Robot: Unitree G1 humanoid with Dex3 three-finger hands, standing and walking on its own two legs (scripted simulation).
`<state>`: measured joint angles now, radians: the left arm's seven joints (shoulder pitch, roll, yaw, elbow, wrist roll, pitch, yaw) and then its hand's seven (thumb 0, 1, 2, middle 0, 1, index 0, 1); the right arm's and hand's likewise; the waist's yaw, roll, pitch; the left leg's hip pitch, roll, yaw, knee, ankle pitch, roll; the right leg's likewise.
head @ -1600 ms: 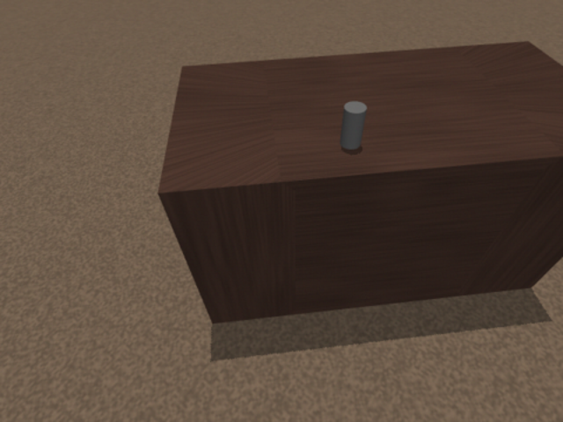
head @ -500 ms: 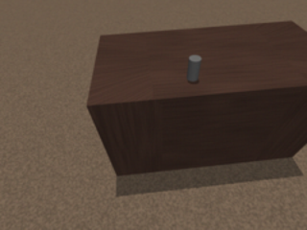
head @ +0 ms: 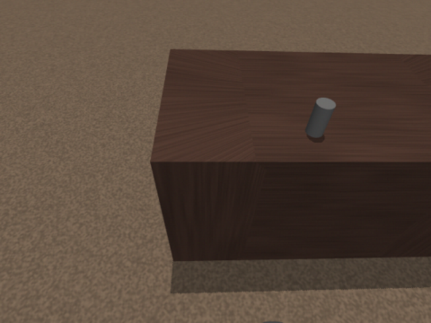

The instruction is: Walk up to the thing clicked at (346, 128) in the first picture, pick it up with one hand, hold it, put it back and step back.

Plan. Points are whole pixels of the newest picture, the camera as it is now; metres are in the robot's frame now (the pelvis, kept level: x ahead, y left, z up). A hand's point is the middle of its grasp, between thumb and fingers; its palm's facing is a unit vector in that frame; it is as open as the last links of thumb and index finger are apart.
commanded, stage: walk up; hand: right
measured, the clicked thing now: (319, 118) +0.66 -0.28 -0.01
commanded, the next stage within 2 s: none
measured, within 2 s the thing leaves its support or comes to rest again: neither
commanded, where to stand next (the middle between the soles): +0.22 -0.07 m, yaw +1 degrees
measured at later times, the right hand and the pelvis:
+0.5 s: hand (380, 295) +0.22 -0.34 -0.15, palm faces -0.05 +0.92 -0.38, open 7.4 cm; pelvis +0.15 -0.06 +0.00, yaw +0 degrees
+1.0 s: hand (364, 259) +0.30 -0.33 -0.15, palm faces -0.07 +0.93 -0.36, open 7.4 cm; pelvis +0.16 -0.08 -0.01, yaw +2 degrees
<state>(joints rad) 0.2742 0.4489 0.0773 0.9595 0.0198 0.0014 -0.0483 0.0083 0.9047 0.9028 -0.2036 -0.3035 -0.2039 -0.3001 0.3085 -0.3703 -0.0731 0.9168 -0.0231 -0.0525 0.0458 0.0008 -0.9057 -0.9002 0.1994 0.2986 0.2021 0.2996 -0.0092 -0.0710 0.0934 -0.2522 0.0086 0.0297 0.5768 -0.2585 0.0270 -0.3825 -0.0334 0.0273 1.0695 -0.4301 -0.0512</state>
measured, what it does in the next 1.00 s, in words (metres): walks ahead: right foot, then left foot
